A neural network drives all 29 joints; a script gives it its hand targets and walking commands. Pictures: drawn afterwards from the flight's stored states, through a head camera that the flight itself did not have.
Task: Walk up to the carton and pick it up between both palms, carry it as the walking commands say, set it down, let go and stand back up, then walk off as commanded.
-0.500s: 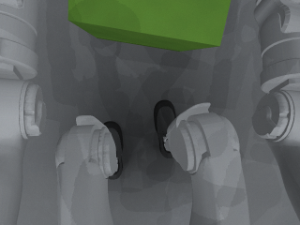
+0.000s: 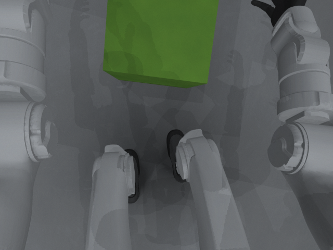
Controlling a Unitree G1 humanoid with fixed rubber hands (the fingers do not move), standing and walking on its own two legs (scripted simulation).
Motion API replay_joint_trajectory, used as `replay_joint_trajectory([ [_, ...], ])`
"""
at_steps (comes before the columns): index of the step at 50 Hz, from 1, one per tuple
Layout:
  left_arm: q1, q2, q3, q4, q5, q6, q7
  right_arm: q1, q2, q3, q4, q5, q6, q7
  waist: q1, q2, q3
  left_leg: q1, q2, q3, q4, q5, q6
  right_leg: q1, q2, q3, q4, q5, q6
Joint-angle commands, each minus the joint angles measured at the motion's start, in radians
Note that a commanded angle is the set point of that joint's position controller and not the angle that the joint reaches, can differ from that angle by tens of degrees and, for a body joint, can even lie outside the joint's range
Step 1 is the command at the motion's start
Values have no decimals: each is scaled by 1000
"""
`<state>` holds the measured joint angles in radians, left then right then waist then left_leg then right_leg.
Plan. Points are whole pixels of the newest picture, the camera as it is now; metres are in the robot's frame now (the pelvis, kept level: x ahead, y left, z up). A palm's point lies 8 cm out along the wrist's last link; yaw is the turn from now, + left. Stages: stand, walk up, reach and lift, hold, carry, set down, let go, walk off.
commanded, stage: set down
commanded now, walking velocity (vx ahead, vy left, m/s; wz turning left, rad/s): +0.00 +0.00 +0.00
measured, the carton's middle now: (160, 28) +0.59 -0.08 -0.36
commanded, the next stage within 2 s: let go in 0.68 s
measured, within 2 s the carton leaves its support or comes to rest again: neither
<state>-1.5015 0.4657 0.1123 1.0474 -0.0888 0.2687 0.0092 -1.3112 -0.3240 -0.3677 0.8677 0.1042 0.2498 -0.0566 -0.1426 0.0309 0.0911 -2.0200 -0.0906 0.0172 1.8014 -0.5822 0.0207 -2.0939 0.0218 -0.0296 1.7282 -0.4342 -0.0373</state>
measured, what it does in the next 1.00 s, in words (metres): rises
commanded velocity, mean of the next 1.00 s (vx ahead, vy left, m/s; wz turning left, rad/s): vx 0.00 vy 0.00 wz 0.00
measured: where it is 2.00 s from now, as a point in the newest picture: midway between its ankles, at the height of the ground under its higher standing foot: (155, 174)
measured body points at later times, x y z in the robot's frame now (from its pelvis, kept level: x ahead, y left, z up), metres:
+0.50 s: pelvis +0.02 +0.00 +0.14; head +0.34 -0.02 +0.45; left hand +0.62 +0.13 +0.05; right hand +0.52 -0.30 +0.04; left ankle +0.08 +0.10 -0.45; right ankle +0.12 -0.10 -0.45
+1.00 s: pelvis +0.06 -0.01 +0.21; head +0.35 -0.03 +0.56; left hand +0.53 +0.15 +0.09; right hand +0.46 -0.30 +0.10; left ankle +0.08 +0.10 -0.45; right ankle +0.12 -0.10 -0.45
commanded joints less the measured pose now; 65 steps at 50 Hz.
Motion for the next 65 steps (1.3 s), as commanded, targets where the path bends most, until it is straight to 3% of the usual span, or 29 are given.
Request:
replay_joint_trajectory([
  [1,-289,122,14,-145,9,-9,-4,-203,-164,-24,-134,-3,-12,4,-56,94,-1209,443,-8,-12,-223,239,-23,872,10,18,-149,428,57],
  [10,-224,107,24,-213,17,14,-16,-129,-173,-26,-193,5,1,33,-49,111,-1277,656,-3,-22,-381,361,-38,955,15,6,-310,501,61],
  [27,-95,74,84,-137,50,-46,-55,-23,-105,-38,-158,-34,-51,61,-16,51,-1122,877,10,-38,-772,427,-35,1229,-1,39,-689,576,73],
  [33,-51,1,124,-65,114,-77,-62,19,-48,-68,-95,-107,-86,72,-26,43,-978,850,15,-55,-850,418,-41,1197,-6,23,-763,560,77],
  [38,21,-25,163,-115,175,-84,-28,95,-65,-83,-140,-157,-102,89,-28,63,-1118,944,9,-54,-867,501,-54,1278,4,19,-763,629,76],
  [42,164,-66,157,-256,186,-77,27,210,-113,-49,-236,-157,-107,127,-21,65,-1290,1094,10,-51,-882,633,-60,1423,7,31,-765,735,55],
  [44,344,-95,139,-369,188,-72,53,370,-128,-13,-295,-151,-106,152,-11,49,-1347,1181,7,-45,-908,712,-59,1529,7,44,-783,811,42],
  [49,545,-160,95,-600,149,-89,80,567,-134,69,-402,-94,-120,200,8,7,-1190,1195,6,-41,-989,680,-44,1652,-6,89,-851,818,25],
  [52,713,-192,75,-616,138,-108,72,725,-104,117,-410,-72,-135,209,29,-12,-1050,1187,7,-38,-1039,619,-36,1729,-15,109,-895,801,28],
  [57,931,-209,90,-551,138,-152,44,902,-47,176,-399,-72,-167,199,64,-46,-780,1184,22,-44,-1122,476,-30,1787,-29,130,-977,708,43],
  [65,1236,-213,57,-533,121,-223,2,1188,-4,240,-447,-75,-222,151,82,-72,-587,1358,45,-49,-1224,429,-34,1911,-35,136,-1087,689,60],
])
